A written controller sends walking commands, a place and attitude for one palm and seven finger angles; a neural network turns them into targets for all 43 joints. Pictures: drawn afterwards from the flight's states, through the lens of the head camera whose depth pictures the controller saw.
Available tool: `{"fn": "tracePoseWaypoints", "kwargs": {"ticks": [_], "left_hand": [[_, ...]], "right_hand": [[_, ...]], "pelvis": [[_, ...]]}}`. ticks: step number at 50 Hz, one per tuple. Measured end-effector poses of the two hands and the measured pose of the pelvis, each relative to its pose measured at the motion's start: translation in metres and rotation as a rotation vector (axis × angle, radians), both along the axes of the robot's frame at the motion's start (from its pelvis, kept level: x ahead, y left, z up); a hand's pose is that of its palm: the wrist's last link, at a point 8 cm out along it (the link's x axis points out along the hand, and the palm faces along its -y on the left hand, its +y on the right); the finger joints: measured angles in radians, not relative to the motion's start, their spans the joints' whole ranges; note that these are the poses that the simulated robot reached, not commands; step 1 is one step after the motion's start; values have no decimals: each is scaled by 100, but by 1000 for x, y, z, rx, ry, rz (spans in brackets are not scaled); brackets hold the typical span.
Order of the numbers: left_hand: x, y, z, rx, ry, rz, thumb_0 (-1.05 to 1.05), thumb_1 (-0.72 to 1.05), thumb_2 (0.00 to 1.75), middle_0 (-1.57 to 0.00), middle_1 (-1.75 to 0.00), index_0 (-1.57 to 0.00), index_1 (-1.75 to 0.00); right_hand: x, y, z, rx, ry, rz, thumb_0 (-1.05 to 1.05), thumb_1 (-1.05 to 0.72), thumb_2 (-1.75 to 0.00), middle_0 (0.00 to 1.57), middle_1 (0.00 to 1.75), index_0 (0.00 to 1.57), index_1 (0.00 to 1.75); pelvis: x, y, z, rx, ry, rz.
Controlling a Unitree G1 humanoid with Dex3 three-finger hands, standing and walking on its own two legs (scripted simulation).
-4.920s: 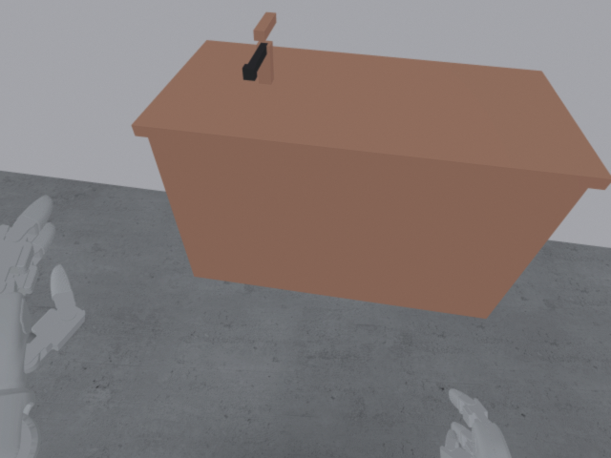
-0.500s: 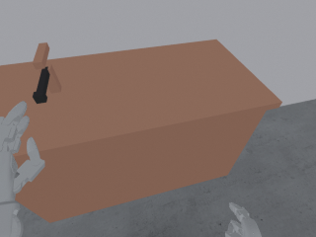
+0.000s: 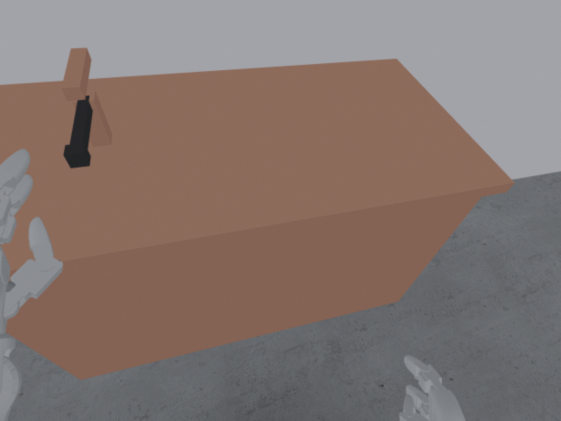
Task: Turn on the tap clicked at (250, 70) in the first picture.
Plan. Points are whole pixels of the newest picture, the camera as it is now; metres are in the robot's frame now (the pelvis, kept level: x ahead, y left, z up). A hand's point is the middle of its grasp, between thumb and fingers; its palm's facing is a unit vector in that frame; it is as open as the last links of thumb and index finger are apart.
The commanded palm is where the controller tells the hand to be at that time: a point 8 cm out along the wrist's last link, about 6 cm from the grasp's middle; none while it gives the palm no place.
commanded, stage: come to a stop and stand still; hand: left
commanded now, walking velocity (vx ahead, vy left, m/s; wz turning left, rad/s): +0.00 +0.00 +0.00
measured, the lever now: (77, 155) +0.45 +0.38 +0.08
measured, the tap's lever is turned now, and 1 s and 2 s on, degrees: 0 0 0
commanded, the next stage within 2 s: look again from close up in 0.46 s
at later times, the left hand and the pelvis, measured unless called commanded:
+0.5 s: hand (72, 240) +0.25 +0.26 +0.16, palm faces +0.40 -0.84 -0.36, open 7.5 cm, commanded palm +0.19 +0.29 +0.18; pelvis +0.04 +0.01 +0.00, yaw +0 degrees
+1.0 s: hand (66, 251) +0.24 +0.26 +0.16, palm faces +0.42 -0.83 -0.36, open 7.5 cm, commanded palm +0.18 +0.29 +0.18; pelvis +0.02 +0.01 +0.01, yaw +1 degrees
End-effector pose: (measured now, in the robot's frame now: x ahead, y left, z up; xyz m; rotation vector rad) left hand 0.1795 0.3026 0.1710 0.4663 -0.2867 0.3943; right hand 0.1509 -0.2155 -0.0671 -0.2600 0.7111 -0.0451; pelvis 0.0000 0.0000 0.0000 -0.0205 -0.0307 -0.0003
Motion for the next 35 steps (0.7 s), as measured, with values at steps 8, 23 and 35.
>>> {"fn": "tracePoseWaypoints", "kwargs": {"ticks": [8, 23, 35], "left_hand": [[26, -5, 4, -54, -32, -19, 1, 89, 90, -21, -30, -20, -30], [34, 0, 1, -35, 57, -16, 2, 89, 90, -21, -30, -21, -30], [23, -2, -1, -72, 56, 10, 2, 89, 90, -21, -30, -21, -30]], "right_hand": [[47, 21, 11, 24, -59, 44, 2, -90, -90, 20, 30, 21, 30], [73, 13, 14, -3, -41, 15, 1, -90, -90, 20, 30, 20, 30], [50, 6, 9, -14, -11, -23, 2, -90, -90, 20, 30, 20, 30]], "pelvis": [[21, 7, 4, -3, 26, -3], [37, 8, 4, -6, 42, 6], [28, 8, 6, -6, 30, 12]]}}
